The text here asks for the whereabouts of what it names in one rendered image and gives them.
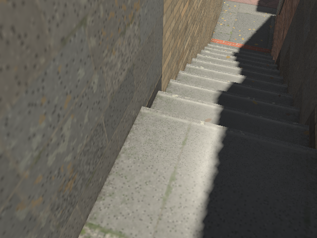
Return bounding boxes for stairs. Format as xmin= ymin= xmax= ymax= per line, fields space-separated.
xmin=151 ymin=45 xmax=309 ymax=148

